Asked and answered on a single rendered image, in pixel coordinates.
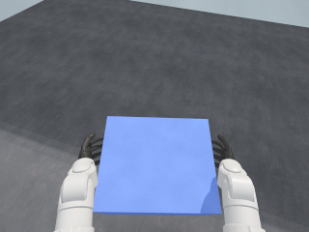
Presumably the robot right hand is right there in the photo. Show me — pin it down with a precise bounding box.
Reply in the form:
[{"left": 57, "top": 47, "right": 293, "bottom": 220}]
[{"left": 211, "top": 134, "right": 235, "bottom": 168}]

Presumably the robot right forearm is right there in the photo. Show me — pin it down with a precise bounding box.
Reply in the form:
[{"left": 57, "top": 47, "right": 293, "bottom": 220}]
[{"left": 217, "top": 159, "right": 266, "bottom": 232}]

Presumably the robot left hand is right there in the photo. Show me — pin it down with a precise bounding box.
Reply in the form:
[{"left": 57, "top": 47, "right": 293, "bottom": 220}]
[{"left": 78, "top": 132, "right": 104, "bottom": 165}]

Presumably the carton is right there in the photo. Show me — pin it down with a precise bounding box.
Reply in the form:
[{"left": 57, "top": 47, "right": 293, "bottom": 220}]
[{"left": 93, "top": 116, "right": 222, "bottom": 216}]

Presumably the robot left forearm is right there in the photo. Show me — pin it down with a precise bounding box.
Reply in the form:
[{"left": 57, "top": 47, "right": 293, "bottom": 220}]
[{"left": 53, "top": 158, "right": 98, "bottom": 232}]

